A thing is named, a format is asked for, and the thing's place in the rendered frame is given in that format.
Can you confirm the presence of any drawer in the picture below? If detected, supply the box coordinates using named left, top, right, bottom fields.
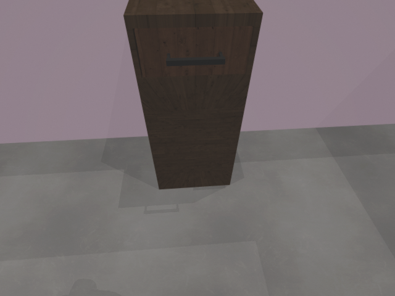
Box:
left=135, top=26, right=253, bottom=77

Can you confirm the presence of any cabinet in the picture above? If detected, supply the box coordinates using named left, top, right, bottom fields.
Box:
left=123, top=0, right=263, bottom=189

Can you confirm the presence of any handle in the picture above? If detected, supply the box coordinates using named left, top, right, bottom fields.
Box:
left=166, top=52, right=225, bottom=66

